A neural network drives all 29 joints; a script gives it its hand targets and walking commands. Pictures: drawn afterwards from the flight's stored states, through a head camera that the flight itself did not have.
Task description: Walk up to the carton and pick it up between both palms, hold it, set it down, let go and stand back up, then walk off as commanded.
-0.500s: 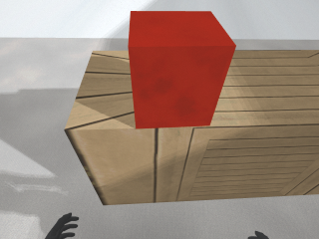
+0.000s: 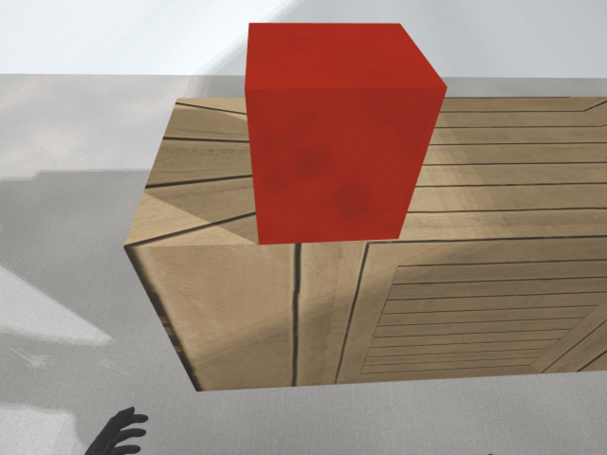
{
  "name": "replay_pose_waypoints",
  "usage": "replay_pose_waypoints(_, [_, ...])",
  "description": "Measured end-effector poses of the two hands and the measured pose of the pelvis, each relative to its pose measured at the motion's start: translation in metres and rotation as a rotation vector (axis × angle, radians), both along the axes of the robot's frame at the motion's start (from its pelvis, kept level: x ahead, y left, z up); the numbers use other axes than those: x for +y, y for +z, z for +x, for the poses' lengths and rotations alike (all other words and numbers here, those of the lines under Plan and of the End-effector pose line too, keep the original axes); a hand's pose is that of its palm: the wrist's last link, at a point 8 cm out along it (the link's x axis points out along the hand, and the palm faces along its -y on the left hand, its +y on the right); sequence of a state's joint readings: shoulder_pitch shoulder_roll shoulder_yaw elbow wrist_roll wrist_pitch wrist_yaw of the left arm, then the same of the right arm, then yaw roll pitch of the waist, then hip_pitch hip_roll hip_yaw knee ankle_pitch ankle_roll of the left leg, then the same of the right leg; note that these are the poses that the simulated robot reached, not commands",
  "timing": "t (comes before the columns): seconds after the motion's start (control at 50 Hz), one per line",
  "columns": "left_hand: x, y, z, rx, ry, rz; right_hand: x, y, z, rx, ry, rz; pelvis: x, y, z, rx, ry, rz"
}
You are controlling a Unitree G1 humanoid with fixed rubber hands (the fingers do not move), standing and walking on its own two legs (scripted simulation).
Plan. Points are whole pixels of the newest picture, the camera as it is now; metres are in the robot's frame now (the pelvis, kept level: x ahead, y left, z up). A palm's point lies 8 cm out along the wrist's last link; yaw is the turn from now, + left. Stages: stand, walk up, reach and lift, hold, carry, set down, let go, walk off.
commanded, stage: stand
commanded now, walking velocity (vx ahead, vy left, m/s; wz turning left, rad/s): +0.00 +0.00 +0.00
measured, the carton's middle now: (327, 136) +0.62 -0.04 +0.11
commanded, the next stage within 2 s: walk up in 1.68 s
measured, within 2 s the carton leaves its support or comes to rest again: neither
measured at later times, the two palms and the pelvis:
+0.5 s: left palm out of the picture +0.12 +0.27 -0.08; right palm out of the picture +0.08 -0.28 -0.10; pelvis -0.01 +0.01 +0.00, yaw +0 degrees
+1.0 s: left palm out of the picture +0.10 +0.28 -0.09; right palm out of the picture +0.06 -0.27 -0.10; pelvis -0.02 +0.02 +0.01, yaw +0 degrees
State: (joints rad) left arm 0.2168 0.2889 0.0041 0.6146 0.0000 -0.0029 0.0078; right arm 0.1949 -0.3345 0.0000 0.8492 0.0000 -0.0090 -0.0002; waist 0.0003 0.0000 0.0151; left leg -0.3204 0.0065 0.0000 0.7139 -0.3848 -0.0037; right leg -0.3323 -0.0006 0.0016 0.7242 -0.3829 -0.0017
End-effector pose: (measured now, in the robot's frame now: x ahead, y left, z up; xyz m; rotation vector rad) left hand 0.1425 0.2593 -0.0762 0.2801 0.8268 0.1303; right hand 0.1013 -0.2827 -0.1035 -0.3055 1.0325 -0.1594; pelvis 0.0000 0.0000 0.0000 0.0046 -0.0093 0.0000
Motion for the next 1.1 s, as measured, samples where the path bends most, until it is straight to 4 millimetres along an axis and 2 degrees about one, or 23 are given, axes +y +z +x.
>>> replay_pose_waypoints(0.54, [0.012, -0.009, -0.025, 0.041, 0.018, -0.011, 0.005, 0.000, -0.026, 0.039, -0.020, -0.013, 0.009, 0.001, -0.013, -0.019, 0.000, -0.012])
replay_pose_waypoints(1.1, [0.020, -0.016, -0.047, 0.113, 0.035, -0.019, 0.009, 0.004, -0.043, 0.082, -0.031, -0.023, 0.016, 0.008, -0.020, -0.009, 0.001, -0.021])
